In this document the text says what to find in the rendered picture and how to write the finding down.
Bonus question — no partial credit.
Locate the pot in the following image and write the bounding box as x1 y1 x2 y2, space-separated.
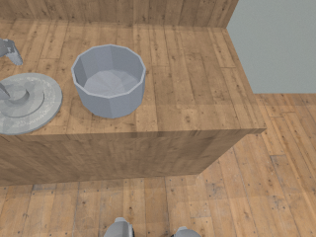
71 43 146 119

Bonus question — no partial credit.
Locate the robot left shin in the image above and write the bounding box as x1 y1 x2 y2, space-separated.
115 217 128 223

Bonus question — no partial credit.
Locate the left robot thigh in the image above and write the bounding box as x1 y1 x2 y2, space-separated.
104 221 133 237

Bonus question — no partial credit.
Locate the table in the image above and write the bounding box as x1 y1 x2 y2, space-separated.
0 0 268 187

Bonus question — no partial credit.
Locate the knob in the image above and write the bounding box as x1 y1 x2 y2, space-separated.
7 85 30 105

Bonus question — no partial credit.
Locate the lid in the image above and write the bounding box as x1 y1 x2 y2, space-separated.
0 72 63 135

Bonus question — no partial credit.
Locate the left robot hand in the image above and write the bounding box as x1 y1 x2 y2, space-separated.
0 38 23 100

